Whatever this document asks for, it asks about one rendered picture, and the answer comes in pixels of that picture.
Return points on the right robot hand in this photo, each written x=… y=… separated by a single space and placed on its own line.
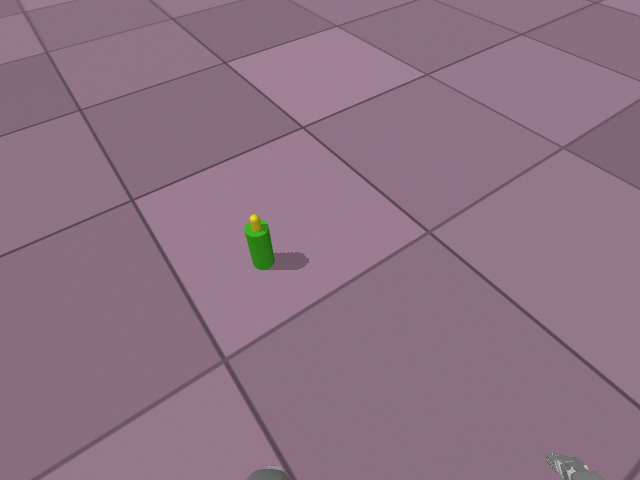
x=570 y=468

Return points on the bottle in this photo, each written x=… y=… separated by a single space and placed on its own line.
x=259 y=242

